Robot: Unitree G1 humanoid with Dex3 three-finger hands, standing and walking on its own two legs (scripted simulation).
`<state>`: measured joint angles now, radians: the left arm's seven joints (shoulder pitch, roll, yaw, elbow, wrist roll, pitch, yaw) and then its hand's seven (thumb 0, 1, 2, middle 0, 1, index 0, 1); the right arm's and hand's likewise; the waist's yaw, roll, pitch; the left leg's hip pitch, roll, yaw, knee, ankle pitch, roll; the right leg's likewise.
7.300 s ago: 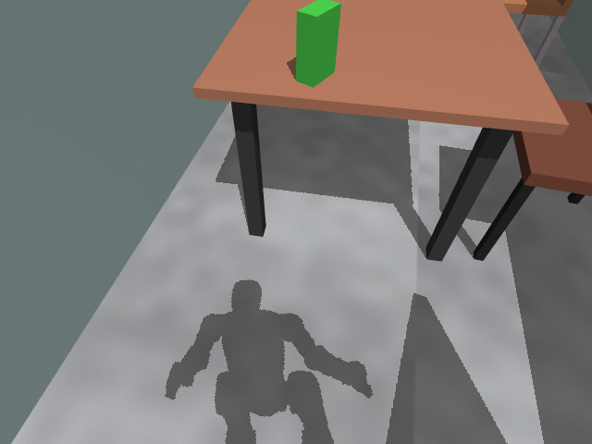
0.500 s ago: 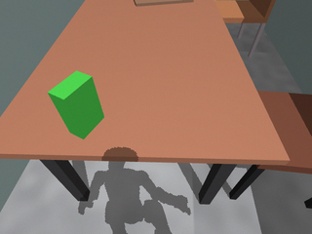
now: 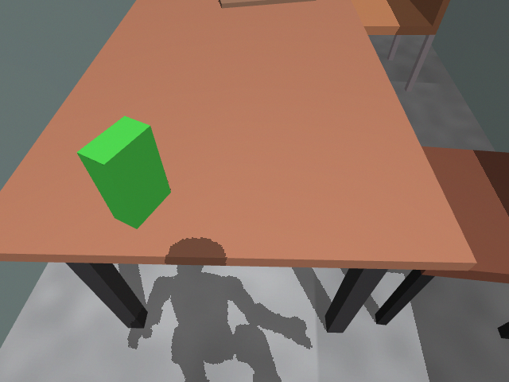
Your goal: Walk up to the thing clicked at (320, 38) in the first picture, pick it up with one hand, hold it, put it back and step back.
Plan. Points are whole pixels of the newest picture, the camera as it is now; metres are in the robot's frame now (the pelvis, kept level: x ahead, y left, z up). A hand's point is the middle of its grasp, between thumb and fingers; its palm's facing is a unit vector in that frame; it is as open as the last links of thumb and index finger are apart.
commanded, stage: stand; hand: left
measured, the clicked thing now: (131, 175) +0.47 +0.24 +0.04
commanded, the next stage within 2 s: rise first in 0.18 s
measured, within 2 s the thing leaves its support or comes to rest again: neither
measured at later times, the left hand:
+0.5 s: hand (115, 379) +0.16 +0.24 -0.13, palm faces +0.14 -0.94 -0.32, open 10.5 cm
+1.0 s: hand (69, 328) +0.20 +0.27 +0.02, palm faces +0.26 -0.91 -0.32, open 17.4 cm
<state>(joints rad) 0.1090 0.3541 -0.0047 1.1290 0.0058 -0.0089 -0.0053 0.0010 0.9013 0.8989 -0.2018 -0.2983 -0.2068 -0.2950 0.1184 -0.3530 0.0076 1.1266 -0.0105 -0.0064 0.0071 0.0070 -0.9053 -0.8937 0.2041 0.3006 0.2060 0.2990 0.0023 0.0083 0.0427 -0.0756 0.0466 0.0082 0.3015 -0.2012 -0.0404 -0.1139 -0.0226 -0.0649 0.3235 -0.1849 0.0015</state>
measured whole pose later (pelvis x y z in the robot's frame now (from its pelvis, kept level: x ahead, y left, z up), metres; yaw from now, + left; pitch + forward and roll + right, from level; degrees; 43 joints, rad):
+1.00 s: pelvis +0.01 +0.02 +0.00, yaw -1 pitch -3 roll +0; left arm 0.43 0.30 0.19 0.03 -0.06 -0.10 0.05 -0.01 -0.50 0.01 -0.04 -0.04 -0.04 -0.04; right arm 0.36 -0.24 -0.12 0.35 0.05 -0.09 -0.04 0.00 0.53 -0.01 0.06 0.05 0.06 0.05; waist 0.02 0.01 0.00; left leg -0.07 0.03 0.03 0.40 -0.27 -0.01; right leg -0.10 -0.04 -0.04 0.38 -0.23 0.03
